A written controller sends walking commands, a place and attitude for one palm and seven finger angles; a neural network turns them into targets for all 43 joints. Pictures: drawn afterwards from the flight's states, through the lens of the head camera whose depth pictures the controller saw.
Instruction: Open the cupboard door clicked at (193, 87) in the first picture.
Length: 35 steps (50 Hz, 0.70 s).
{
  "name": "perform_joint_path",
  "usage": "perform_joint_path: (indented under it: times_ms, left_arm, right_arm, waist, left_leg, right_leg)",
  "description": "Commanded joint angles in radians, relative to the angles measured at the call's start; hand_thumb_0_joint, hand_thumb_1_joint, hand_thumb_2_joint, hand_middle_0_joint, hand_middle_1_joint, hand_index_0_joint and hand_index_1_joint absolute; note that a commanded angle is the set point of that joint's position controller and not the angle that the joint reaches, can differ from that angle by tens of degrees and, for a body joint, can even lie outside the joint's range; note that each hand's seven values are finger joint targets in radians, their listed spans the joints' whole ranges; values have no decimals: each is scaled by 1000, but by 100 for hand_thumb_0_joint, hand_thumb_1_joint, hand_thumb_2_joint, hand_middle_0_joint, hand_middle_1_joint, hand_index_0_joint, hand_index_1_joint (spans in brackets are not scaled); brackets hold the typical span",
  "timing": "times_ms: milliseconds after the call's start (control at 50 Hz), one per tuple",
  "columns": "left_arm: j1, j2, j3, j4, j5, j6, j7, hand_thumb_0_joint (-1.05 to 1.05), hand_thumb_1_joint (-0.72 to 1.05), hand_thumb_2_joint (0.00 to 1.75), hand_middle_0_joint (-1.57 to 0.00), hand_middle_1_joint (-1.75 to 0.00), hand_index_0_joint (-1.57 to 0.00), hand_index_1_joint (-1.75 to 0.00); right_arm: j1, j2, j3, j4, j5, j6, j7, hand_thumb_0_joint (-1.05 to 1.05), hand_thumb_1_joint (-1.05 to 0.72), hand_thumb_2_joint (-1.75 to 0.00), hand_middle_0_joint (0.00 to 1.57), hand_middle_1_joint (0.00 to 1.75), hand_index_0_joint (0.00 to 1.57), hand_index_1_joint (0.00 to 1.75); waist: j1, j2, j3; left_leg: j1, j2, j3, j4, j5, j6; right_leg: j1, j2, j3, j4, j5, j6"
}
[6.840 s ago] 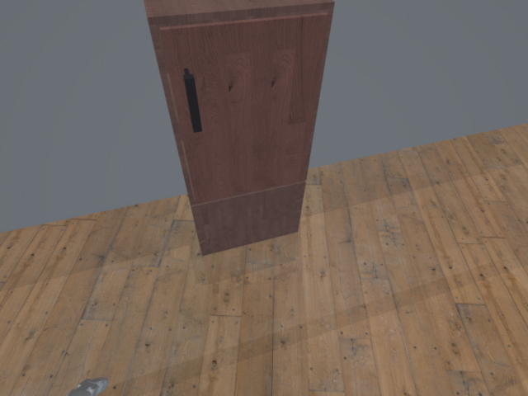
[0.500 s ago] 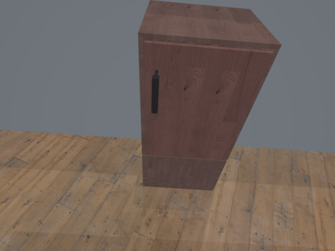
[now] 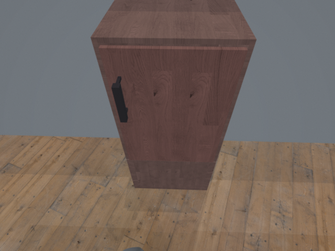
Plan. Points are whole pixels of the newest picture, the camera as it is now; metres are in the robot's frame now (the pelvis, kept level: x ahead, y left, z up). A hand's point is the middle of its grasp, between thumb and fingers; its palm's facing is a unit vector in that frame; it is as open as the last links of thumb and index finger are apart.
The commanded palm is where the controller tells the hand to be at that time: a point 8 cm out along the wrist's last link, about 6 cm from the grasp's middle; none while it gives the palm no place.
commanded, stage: come to a stop and stand still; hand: left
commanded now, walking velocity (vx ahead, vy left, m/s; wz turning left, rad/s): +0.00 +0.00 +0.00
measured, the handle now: (121, 100) +0.56 +0.18 +0.03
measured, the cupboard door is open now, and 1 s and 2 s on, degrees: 0 0 0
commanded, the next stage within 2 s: look again from close up in 2.00 s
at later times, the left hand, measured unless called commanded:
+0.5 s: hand out of the picture +0.04 +0.18 -0.17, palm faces +0.00 -0.97 -0.26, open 7.4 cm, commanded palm none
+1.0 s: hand out of the picture -0.01 +0.20 -0.18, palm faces -0.02 -0.98 -0.19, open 7.3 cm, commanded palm none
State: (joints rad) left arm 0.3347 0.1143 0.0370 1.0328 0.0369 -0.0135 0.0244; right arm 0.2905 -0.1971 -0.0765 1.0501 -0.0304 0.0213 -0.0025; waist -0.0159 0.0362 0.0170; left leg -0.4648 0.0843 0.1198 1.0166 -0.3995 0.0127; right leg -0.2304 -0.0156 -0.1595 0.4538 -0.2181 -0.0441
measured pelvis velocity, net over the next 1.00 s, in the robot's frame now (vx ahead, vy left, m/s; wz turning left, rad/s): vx -0.03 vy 0.03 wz -0.03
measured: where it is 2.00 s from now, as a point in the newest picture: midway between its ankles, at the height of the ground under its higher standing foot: outside the picture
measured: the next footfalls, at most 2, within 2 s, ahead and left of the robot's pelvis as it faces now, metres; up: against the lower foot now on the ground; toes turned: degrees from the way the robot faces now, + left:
left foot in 0.14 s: +0.10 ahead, +0.07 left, +0.00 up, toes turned +4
left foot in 1.60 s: -0.06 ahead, +0.13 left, +0.00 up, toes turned +2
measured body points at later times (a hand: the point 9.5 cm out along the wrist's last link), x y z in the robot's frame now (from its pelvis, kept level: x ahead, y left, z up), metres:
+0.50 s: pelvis +0.02 +0.00 -0.01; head +0.05 -0.01 +0.44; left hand +0.04 +0.23 -0.15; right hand +0.09 -0.23 -0.16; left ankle +0.07 +0.07 -0.74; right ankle +0.02 -0.10 -0.74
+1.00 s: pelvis -0.03 +0.03 +0.00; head -0.03 +0.04 +0.45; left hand -0.01 +0.26 -0.16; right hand -0.02 -0.19 -0.16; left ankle +0.06 +0.07 -0.74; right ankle +0.02 -0.09 -0.73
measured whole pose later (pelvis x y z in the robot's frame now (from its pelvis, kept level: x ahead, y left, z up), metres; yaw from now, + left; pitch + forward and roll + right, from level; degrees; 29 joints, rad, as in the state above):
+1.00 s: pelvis -0.03 +0.03 +0.00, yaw -2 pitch -3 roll -2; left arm 0.34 0.15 0.00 0.98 0.03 0.02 0.03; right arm 0.31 -0.16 -0.01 1.02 -0.02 0.02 0.00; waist -0.01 0.02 0.02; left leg -0.30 -0.04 0.13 0.46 -0.16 0.11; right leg -0.26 -0.01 -0.07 0.52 -0.29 -0.03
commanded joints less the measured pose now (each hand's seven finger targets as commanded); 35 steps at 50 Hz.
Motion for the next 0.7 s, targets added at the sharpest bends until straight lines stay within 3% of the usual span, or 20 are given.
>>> perform_joint_path:
  times_ms: [0,60,80,100,120,140,200,260,340,440,460,480,500,520,540,580,600,620,660,680]
  left_arm:
    - [56,136,22,-24,-1,-17,5,0,90,90,-20,-30,-20,-30]
    - [53,103,7,-7,-18,-18,9,0,90,90,-20,-30,-20,-30]
    - [52,85,0,-3,-25,-17,8,0,90,90,-20,-30,-20,-30]
    - [79,59,-7,1,-30,-15,5,0,90,90,-20,-30,-20,-30]
    - [103,46,-11,11,-31,-14,10,0,90,90,-20,-30,-20,-30]
    - [108,51,-12,14,-22,-10,17,0,90,90,-20,-30,-20,-30]
    - [82,89,-6,12,-20,5,26,0,90,90,-20,-30,-20,-30]
    - [86,105,2,1,-16,10,31,0,90,90,-20,-30,-20,-30]
    - [63,111,12,-36,-11,20,31,0,90,90,-20,-30,-20,-30]
    - [25,109,12,-70,-6,28,24,0,90,90,-20,-30,-20,-30]
    - [75,142,-5,-84,-6,8,58,0,90,90,-20,-30,-20,-30]
    - [-9,193,6,-143,-10,-4,53,0,90,90,-20,-30,-20,-30]
    - [-14,192,11,-156,-8,-10,47,0,90,90,-20,-30,-20,-30]
    - [-12,205,14,-165,-7,-16,47,0,90,90,-20,-30,-20,-30]
    - [-27,203,11,-171,-9,-20,44,0,90,90,-20,-30,-20,-30]
    - [-63,198,2,-170,-18,-13,37,0,90,90,-20,-30,-20,-30]
    - [-66,179,-3,-173,-20,-3,34,0,90,90,-20,-30,-20,-30]
    - [-57,167,-5,-170,-19,9,31,0,90,90,-20,-30,-20,-30]
    - [-23,162,-7,-160,-10,22,24,0,90,90,-20,-30,-20,-30]
    - [-2,159,-7,-149,-7,27,20,0,90,90,-20,-30,-20,-30]
  right_arm:
    - [10,21,18,-66,1,-23,2,0,-90,-90,20,30,20,30]
    - [50,50,45,-35,11,-41,-18,0,-90,-90,20,30,20,30]
    - [72,26,48,-21,16,-48,-24,0,-90,-90,20,30,20,30]
    - [61,-23,43,-27,18,-57,-33,0,-90,-90,20,30,20,30]
    - [19,-49,41,-33,21,-53,-39,0,-90,-90,20,30,20,30]
    - [-5,-55,36,-41,22,-44,-41,0,-90,-90,20,30,20,30]
    - [-30,-30,34,-46,26,-30,-50,0,-90,-90,20,30,20,30]
    - [-31,-56,20,-57,21,-16,-51,0,-90,-90,20,30,20,30]
    - [-46,-63,7,-81,16,0,-45,0,-90,-90,20,30,20,30]
    - [-69,-40,11,-91,12,3,-29,0,-90,-90,20,30,20,30]
    - [-92,-112,5,-152,28,-22,-29,0,-90,-90,20,30,20,30]
    - [-38,-52,12,-166,22,-6,-8,0,-90,-90,20,30,20,30]
    - [-72,-39,18,-167,16,-6,-1,0,-90,-90,20,30,20,30]
    - [-65,-28,24,-170,16,-10,3,0,-90,-90,20,30,20,30]
    - [-52,-10,31,-163,14,-11,5,0,-90,-90,20,30,20,30]
    - [1,-20,42,-145,13,-18,6,0,-90,-90,20,30,20,30]
    - [3,-45,41,-148,10,-21,4,0,-90,-90,20,30,20,30]
    - [-12,-71,39,-155,6,-20,2,0,-90,-90,20,30,20,30]
    - [-30,-105,36,-160,0,-21,1,0,-90,-90,20,30,20,30]
    - [-38,-120,35,-161,2,-21,-1,0,-90,-90,20,30,20,30]
  waist:
    - [7,-134,55]
    - [-9,-29,15]
    - [-11,22,-5]
    - [7,104,-29]
    - [33,120,-43]
    - [36,55,-35]
    - [21,96,13]
    - [18,20,-35]
    - [15,-49,-71]
    - [16,-108,-43]
    - [25,-195,-112]
    - [-9,-264,-139]
    - [14,-166,-91]
    - [4,-138,-85]
    - [-4,-18,-75]
    - [-27,-17,-2]
    - [-16,16,54]
    - [-1,45,115]
    - [24,65,168]
    - [39,44,170]
  left_leg:
    - [32,5,1,-216,13,-1]
    - [228,-19,-18,-527,186,-20]
    - [323,7,-58,-624,312,-15]
    - [362,90,-151,-636,525,18]
    - [346,144,-173,-604,678,57]
    - [328,137,-140,-568,686,53]
    - [325,95,-127,-580,741,44]
    - [369,103,-117,-536,807,49]
    - [334,97,-114,-524,654,49]
    - [246,61,-118,-563,289,40]
    - [304,71,-84,-400,388,17]
    - [187,-15,-45,-354,84,10]
    - [147,-40,-54,-321,15,6]
    - [122,-40,-63,-320,3,8]
    - [165,-33,-52,-380,28,7]
    - [246,-25,-84,-507,141,16]
    - [202,21,-157,-571,119,40]
    - [107,61,-223,-657,-29,63]
    - [-38,105,-333,-799,-254,93]
    - [-91,116,-344,-829,-300,102]
  right_leg:
    - [-31,-240,252,-253,-49,-155]
    - [-13,-206,225,-128,210,-112]
    - [-28,-158,178,-71,253,-63]
    - [-37,-110,156,-50,233,-7]
    - [6,-100,145,-74,184,25]
    - [42,-100,154,-92,199,31]
    - [31,-116,154,-32,319,29]
    - [27,-118,155,11,393,26]
    - [27,-123,169,39,375,10]
    - [-1,-133,211,-22,150,-17]
    - [1,-165,265,-51,532,29]
    - [55,-219,298,-59,276,-22]
    - [20,-244,340,-67,213,-88]
    - [38,-249,334,-65,243,-131]
    - [14,-247,293,-54,191,-133]
    - [-118,-161,221,-20,-38,-71]
    - [-156,-109,191,-9,-170,-42]
    - [-153,-67,164,-6,-272,-21]
    - [-71,-20,118,71,-234,-1]
    - [-23,-13,109,107,-207,0]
